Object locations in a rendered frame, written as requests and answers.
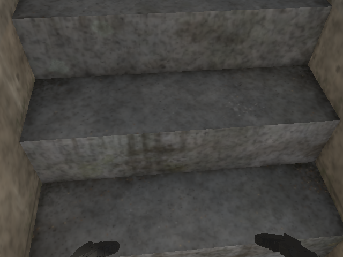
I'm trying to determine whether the robot left hand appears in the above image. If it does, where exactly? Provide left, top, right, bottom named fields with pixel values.
left=70, top=241, right=120, bottom=257

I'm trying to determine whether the robot right hand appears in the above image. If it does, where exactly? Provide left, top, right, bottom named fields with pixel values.
left=255, top=233, right=318, bottom=257

